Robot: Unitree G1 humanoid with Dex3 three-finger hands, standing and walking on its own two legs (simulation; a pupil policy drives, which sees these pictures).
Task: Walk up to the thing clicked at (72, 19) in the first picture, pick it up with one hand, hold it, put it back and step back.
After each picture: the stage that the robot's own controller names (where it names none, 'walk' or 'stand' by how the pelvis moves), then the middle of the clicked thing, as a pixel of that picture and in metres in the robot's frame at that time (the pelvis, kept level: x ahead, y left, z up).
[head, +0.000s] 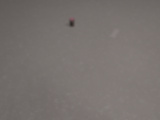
stand; (72, 22) +1.84 +0.19 -0.72
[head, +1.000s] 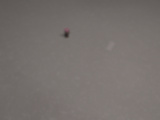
walk; (66, 33) +1.69 +0.21 -0.72
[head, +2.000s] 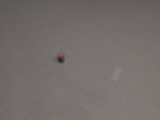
walk; (61, 57) +1.11 +0.23 -0.72
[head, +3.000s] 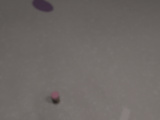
walk; (55, 98) +0.68 +0.23 -0.72
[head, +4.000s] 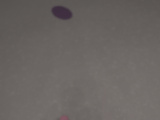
walk; out of the picture +0.46 +0.25 -0.71
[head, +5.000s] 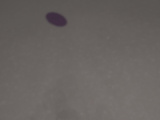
stand; out of the picture +0.41 +0.21 -0.72
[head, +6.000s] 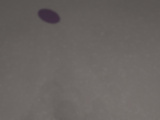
stand; out of the picture +0.37 +0.23 -0.72
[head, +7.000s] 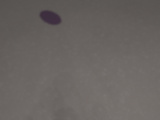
stand; out of the picture +0.41 +0.23 -0.73
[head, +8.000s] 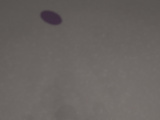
stand; out of the picture +0.40 +0.23 -0.73
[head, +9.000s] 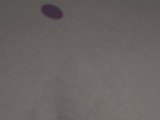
go down; out of the picture +0.40 +0.22 -0.72
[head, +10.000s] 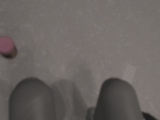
go down; (7, 48) +0.46 +0.29 -0.29
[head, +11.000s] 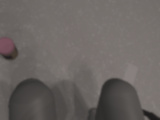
close in; (7, 49) +0.45 +0.30 -0.29
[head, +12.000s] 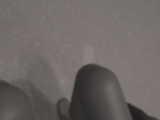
close in; out of the picture +0.43 +0.34 -0.22
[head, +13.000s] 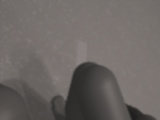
close; out of the picture +0.42 +0.34 -0.22
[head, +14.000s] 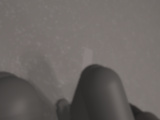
lift; out of the picture +0.38 +0.30 -0.22
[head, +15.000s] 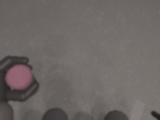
lift; (24, 82) +0.33 +0.21 +0.00
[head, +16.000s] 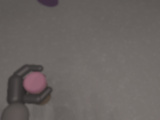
hold; (38, 89) +0.33 +0.18 +0.01
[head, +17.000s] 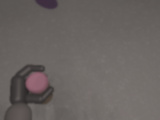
hold; (40, 89) +0.33 +0.17 +0.01
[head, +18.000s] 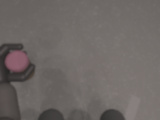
crouch; (21, 66) +0.40 +0.22 -0.06
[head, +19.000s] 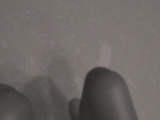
lower; out of the picture +0.43 +0.33 -0.19
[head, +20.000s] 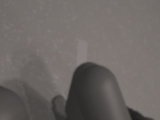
lower; out of the picture +0.41 +0.35 -0.22
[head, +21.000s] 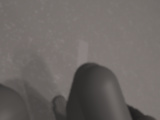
lower; out of the picture +0.41 +0.35 -0.22
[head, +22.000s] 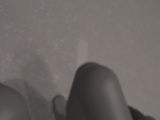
lower; out of the picture +0.41 +0.35 -0.22
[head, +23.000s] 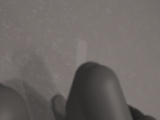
lower; out of the picture +0.41 +0.35 -0.22
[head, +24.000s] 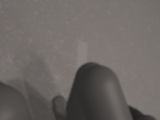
open; out of the picture +0.40 +0.33 -0.23
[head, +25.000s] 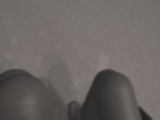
stand; out of the picture +0.42 +0.31 -0.24
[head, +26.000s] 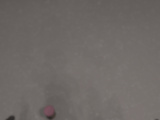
stand; (50, 112) +0.40 +0.22 -0.60
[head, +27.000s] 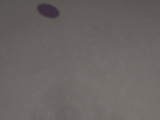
stand; out of the picture +0.40 +0.22 -0.67
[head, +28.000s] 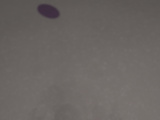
stand; out of the picture +0.39 +0.22 -0.67
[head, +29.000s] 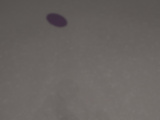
stand; out of the picture +0.41 +0.20 -0.72
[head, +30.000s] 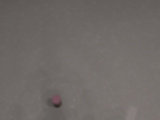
walk; (57, 101) +0.50 +0.21 -0.70
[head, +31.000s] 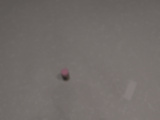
walk; (65, 75) +0.79 +0.23 -0.70
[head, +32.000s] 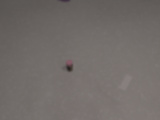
stand; (69, 66) +1.06 +0.22 -0.70
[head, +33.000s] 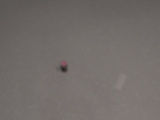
stand; (64, 66) +1.02 +0.22 -0.72
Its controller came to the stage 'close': yes
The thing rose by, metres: 0.72
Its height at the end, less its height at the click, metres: +0.00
